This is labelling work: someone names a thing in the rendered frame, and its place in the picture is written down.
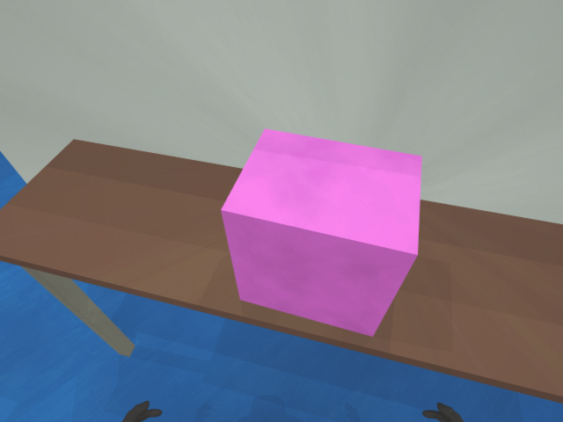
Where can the robot left hand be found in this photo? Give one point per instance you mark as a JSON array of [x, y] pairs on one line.
[[139, 413]]

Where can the robot right hand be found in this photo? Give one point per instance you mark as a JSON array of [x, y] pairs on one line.
[[444, 414]]

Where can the table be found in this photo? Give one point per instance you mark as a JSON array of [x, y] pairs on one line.
[[482, 301]]

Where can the carton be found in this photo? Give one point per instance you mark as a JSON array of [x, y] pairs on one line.
[[323, 230]]

